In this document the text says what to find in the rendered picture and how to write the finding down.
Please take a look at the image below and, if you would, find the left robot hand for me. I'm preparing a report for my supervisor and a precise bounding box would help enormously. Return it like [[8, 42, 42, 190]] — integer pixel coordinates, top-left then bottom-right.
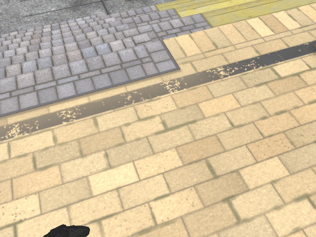
[[43, 224, 90, 237]]

